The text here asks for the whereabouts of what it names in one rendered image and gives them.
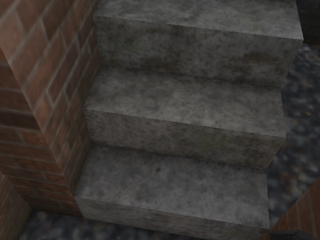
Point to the right robot hand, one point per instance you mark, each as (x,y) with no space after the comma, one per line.
(291,235)

